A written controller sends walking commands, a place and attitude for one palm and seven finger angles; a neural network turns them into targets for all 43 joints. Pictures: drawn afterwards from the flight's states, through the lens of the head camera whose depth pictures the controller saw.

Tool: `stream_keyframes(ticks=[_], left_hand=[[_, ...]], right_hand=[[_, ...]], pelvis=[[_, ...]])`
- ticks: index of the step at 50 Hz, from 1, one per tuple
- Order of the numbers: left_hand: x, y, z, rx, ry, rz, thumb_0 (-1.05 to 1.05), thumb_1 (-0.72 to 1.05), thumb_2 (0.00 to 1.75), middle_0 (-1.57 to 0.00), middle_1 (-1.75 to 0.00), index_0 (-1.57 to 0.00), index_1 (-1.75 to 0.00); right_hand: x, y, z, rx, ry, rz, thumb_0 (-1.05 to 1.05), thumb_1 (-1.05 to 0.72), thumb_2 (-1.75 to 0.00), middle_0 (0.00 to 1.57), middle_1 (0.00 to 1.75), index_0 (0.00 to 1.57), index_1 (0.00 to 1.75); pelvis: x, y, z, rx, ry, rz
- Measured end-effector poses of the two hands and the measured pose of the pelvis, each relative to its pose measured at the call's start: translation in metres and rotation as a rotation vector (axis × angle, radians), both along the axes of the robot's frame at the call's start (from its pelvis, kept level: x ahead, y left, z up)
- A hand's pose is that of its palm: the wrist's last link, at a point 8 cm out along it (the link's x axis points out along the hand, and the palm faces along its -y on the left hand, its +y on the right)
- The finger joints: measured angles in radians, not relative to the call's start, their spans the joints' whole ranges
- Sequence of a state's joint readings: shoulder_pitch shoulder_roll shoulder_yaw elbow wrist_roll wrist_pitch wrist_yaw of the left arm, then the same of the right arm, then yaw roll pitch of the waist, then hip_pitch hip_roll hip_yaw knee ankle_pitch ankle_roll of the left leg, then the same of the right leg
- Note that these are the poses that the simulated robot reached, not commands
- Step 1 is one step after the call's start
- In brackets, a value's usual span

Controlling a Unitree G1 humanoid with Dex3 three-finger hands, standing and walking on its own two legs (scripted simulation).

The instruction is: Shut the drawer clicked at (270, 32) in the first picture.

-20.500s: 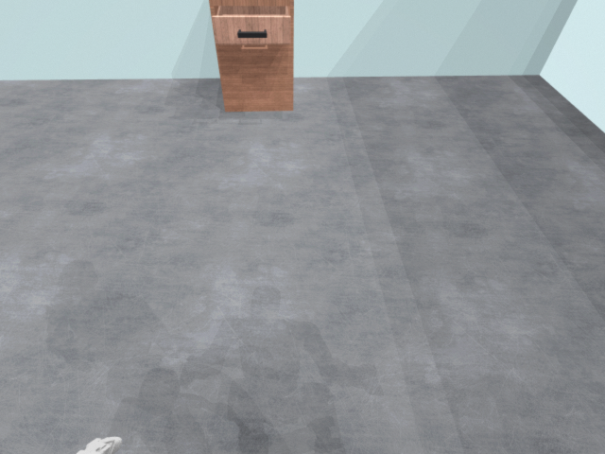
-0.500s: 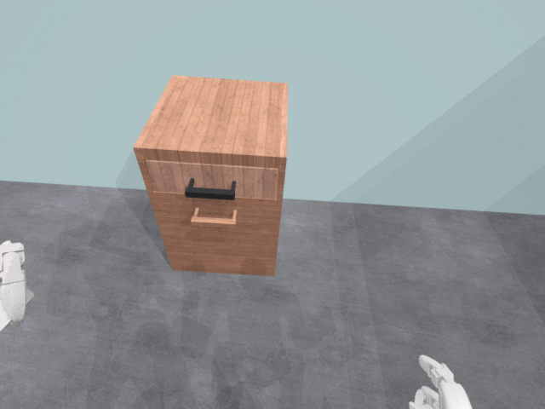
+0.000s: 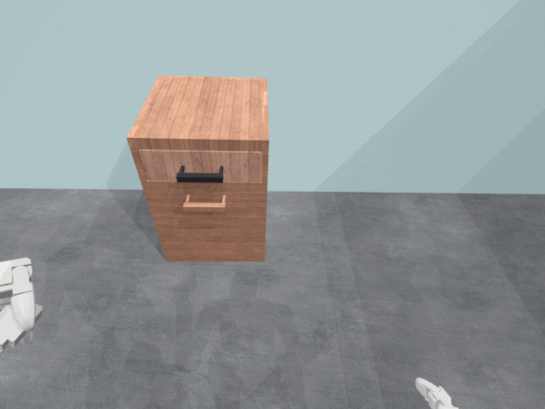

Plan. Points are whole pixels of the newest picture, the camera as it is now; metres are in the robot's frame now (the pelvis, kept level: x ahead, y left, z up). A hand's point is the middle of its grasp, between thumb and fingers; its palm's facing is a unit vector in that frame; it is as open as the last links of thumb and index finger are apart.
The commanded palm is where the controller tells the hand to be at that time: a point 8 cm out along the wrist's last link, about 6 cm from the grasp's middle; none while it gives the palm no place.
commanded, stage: stop stepping back and stand still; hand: left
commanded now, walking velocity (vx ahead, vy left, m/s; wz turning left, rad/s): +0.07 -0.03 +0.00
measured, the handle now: (201, 173) +0.86 +0.24 -0.22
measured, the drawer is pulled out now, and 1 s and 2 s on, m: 0.00 0.00 0.00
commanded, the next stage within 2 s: let the arm hang, fingers relaxed in 0.34 s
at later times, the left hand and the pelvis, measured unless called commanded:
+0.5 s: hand (52, 322) +0.20 +0.27 +0.11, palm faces +0.35 -0.82 -0.46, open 3.2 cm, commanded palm none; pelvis +0.00 +0.01 +0.00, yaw +2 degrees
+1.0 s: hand out of the picture -0.02 +0.21 -0.16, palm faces +0.05 -0.97 -0.24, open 5.1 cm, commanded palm none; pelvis +0.00 +0.01 +0.01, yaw +2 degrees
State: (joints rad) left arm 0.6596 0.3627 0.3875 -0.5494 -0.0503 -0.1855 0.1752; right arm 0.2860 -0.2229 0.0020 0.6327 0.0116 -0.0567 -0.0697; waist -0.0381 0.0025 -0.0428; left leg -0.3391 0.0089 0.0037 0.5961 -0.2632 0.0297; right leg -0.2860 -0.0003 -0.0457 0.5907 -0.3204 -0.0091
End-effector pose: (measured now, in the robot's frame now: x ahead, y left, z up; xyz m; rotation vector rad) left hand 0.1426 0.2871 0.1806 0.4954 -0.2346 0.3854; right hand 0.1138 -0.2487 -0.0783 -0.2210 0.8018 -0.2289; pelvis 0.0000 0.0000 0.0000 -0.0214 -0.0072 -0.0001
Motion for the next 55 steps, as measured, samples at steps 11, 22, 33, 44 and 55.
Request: stream_keyframes(ticks=[11, 22, 33, 44, 55], left_hand=[[-0.016, -0.024, 0.014, 0.017, -0.078, -0.058, 0.02, 0.89, 0.90, -1.41, -1.60, -1.41, -1.60], [-0.003, 0.008, -0.002, 0.013, -0.001, 0.014, 0.01, 0.89, 0.90, -1.41, -1.60, -1.41, -1.60], [-0.031, -0.041, -0.278, -0.492, 1.110, 0.064, 0.01, 0.91, 0.90, -1.23, -1.43, -1.23, -1.43], [-0.127, -0.027, -0.312, -0.553, 1.454, 0.213, 0.01, 0.91, 0.90, -0.83, -1.06, -0.84, -1.01], [-0.174, -0.038, -0.307, -0.567, 1.596, 0.273, 0.01, 0.91, 0.90, -0.41, -0.55, -0.41, -0.54]], right_hand=[[0.002, 0.000, 0.010, -0.005, -0.050, 0.057, 0.01, -0.90, -0.89, 0.20, 0.30, 0.20, 0.30], [0.036, 0.029, 0.014, 0.017, -0.089, 0.088, 0.01, -0.90, -0.89, 0.20, 0.30, 0.20, 0.30], [0.013, 0.040, -0.031, 0.094, 0.179, 0.122, 0.01, -0.90, -0.89, 0.20, 0.30, 0.20, 0.30], [-0.081, 0.023, -0.039, 0.053, 0.508, 0.013, 0.00, -0.91, -0.89, 0.20, 0.30, 0.20, 0.30], [-0.121, 0.043, -0.055, 0.134, 0.602, -0.018, 0.00, -0.91, -0.89, 0.20, 0.30, 0.20, 0.30]], pelvis=[[-0.014, -0.011, 0.003, 0.001, -0.022, 0.015], [0.000, 0.004, 0.003, 0.017, -0.013, 0.016], [0.007, 0.010, 0.000, 0.022, -0.003, 0.028], [0.004, 0.011, 0.011, 0.003, -0.012, 0.035], [0.001, 0.014, 0.014, 0.013, -0.024, 0.024]])
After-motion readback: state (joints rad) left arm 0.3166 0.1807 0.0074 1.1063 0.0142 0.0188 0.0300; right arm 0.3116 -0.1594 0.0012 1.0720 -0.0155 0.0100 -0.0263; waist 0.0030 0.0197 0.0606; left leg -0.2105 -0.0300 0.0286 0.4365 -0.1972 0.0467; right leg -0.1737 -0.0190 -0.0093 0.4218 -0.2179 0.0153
